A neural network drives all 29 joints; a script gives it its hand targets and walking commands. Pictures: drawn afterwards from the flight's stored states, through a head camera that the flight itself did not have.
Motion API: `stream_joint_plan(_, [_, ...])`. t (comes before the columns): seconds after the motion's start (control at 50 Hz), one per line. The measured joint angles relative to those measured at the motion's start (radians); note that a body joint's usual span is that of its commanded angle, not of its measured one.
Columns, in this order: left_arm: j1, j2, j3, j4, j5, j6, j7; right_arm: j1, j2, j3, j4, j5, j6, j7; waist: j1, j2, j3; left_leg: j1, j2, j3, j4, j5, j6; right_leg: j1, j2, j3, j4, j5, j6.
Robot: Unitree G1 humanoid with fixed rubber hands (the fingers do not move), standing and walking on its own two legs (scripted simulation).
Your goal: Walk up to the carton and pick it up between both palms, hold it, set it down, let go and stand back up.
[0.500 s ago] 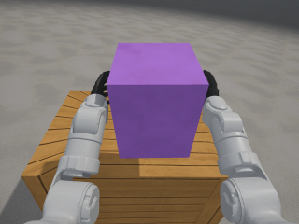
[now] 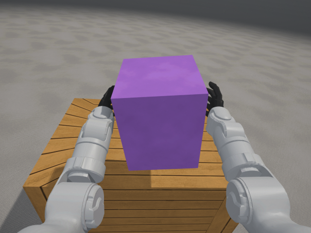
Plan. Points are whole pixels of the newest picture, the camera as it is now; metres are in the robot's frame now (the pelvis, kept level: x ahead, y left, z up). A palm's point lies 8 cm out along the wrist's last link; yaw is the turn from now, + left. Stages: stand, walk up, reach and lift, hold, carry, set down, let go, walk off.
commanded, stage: set down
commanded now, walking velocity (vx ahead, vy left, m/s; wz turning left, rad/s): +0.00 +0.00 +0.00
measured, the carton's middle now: (160, 112) +0.43 -0.01 +0.17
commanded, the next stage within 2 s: none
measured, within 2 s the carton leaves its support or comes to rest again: neither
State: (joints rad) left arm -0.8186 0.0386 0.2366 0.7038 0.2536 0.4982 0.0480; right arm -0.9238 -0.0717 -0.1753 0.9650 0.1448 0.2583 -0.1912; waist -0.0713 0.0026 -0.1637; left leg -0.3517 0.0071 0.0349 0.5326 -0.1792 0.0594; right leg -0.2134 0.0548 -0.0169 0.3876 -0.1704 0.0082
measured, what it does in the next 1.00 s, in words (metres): stands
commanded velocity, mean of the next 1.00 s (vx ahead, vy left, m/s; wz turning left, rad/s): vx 0.00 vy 0.00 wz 0.00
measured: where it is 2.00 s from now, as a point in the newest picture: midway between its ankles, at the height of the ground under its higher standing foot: outside the picture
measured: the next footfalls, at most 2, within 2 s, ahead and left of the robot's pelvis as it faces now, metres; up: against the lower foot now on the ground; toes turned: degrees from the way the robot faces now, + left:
none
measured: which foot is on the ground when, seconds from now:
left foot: down 0.00-1.00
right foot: down 0.00-1.00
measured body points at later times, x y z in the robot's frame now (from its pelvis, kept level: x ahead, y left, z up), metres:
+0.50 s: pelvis +0.02 -0.01 +0.01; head +0.01 +0.01 +0.45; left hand +0.45 +0.13 +0.14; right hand +0.44 -0.16 +0.16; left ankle +0.07 +0.06 -0.74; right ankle +0.02 -0.13 -0.74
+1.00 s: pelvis +0.03 -0.01 +0.01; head +0.00 +0.02 +0.45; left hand +0.45 +0.14 +0.13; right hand +0.44 -0.16 +0.16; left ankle +0.07 +0.06 -0.74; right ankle +0.02 -0.13 -0.74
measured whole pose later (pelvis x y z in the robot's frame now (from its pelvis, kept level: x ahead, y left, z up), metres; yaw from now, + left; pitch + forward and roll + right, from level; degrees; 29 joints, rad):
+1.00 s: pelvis +0.03 -0.01 +0.01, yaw +0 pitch +0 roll -3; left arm -0.77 0.06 0.24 0.86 0.12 0.19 0.07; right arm -0.78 -0.01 -0.19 0.90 0.08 0.05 -0.22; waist -0.05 0.00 -0.08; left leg -0.29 0.00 0.03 0.47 -0.19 0.06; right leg -0.16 0.05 -0.02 0.33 -0.18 0.00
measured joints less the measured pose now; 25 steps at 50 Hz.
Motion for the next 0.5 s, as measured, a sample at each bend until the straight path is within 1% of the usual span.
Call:
stream_joint_plan(0.06, [0.000,0.000,0.006,0.052,0.008,-0.025,-0.002,0.001,0.003,-0.002,0.053,0.000,-0.031,-0.003,0.004,0.000,0.035,0.013,-0.002,0.000,-0.005,0.001,0.000,0.011,-0.002,0.000,0.000,-0.001,0.000])
stream_joint_plan(0.1, [-0.001,0.000,0.006,0.056,-0.012,-0.043,0.010,0.007,0.004,-0.002,0.057,0.000,-0.057,-0.002,0.009,0.000,0.060,0.013,-0.002,0.000,-0.006,0.002,0.000,0.011,-0.002,0.000,0.000,-0.001,0.000])
stream_joint_plan(0.14, [-0.001,0.000,0.006,0.050,-0.057,-0.070,0.032,0.018,0.005,-0.002,0.037,0.000,-0.087,-0.001,0.015,0.000,0.076,0.013,-0.002,0.000,-0.009,0.003,0.000,0.011,-0.002,0.000,-0.003,-0.001,-0.001])
stream_joint_plan(0.18, [0.000,0.000,0.006,0.038,-0.106,-0.104,0.050,0.037,0.007,-0.002,-0.010,0.000,-0.108,-0.001,0.021,0.000,0.077,0.014,-0.003,0.000,-0.014,0.003,0.000,0.011,-0.002,0.000,-0.008,-0.001,-0.002])
stream_joint_plan(0.22, [-0.001,0.001,0.006,0.019,-0.130,-0.133,0.059,0.042,0.009,-0.002,-0.046,0.000,-0.125,-0.002,0.023,0.000,0.071,0.014,-0.003,0.000,-0.019,0.001,0.000,0.011,-0.002,0.000,-0.013,-0.003,-0.003])
stream_joint_plan(0.28, [0.000,0.001,0.006,0.015,-0.123,-0.155,0.056,0.042,0.009,-0.002,-0.067,0.000,-0.130,-0.002,0.023,0.000,0.047,0.014,-0.003,0.000,-0.031,-0.002,0.000,0.012,-0.002,0.001,-0.027,-0.005,-0.004])
stream_joint_plan(0.36, [0.000,0.002,0.006,0.044,-0.060,-0.151,0.030,0.042,0.011,-0.002,-0.049,0.000,-0.115,-0.005,0.023,-0.001,0.057,0.041,-0.005,0.000,-0.051,-0.003,0.000,0.040,-0.003,0.002,-0.048,-0.005,-0.005])
stream_joint_plan(0.4, [0.000,0.005,0.006,0.061,-0.045,-0.143,0.020,0.043,0.014,-0.002,-0.045,0.000,-0.096,-0.010,0.023,-0.001,0.077,0.053,-0.005,0.000,-0.056,-0.002,0.000,0.051,-0.004,0.002,-0.052,-0.005,-0.005])
stream_joint_plan(0.46, [0.008,0.006,0.006,0.055,-0.052,-0.136,0.017,0.058,0.021,-0.002,-0.057,0.000,-0.092,-0.016,0.023,-0.001,0.105,0.055,-0.005,0.000,-0.058,-0.002,0.000,0.052,-0.004,0.002,-0.052,-0.006,-0.006])
stream_joint_plan(0.5, [0.024,0.006,0.006,0.026,-0.084,-0.137,0.021,0.083,0.032,-0.002,-0.096,0.000,-0.096,-0.021,0.023,-0.001,0.118,0.055,-0.006,0.000,-0.058,-0.003,0.000,0.052,-0.004,0.002,-0.052,-0.006,-0.006])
